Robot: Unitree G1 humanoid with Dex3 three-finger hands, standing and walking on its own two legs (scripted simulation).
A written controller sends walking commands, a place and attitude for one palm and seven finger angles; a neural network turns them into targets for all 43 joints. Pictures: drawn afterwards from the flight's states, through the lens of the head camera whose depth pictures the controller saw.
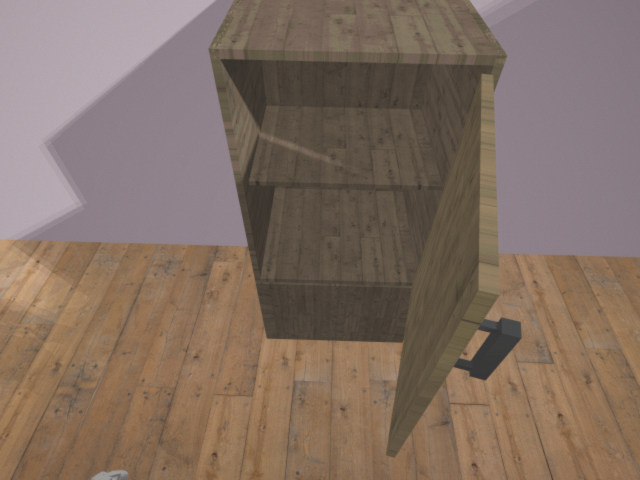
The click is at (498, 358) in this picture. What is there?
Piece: cupboard door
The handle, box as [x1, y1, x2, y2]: [454, 317, 521, 380]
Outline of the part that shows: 520,322 501,317 498,322 484,319 478,329 488,331 490,333 470,361 459,358 454,366 469,370 470,376 485,380 520,339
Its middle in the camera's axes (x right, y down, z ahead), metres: +0.19 +0.14 +0.48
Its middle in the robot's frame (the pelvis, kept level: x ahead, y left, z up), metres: +0.28 -0.17 +0.03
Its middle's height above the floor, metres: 0.79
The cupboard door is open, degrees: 76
